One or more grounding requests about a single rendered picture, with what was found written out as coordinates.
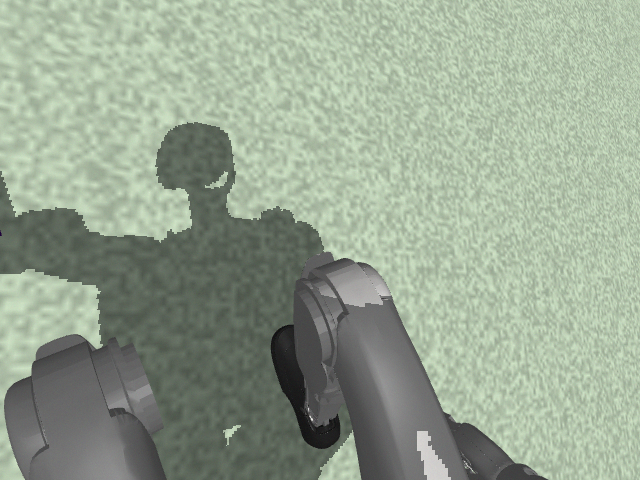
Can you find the right robot hand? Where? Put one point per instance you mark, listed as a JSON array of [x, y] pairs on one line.
[[478, 452]]

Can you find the right robot arm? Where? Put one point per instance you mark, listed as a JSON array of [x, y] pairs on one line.
[[519, 472]]

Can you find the right robot foot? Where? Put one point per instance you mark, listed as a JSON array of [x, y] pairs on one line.
[[291, 381]]

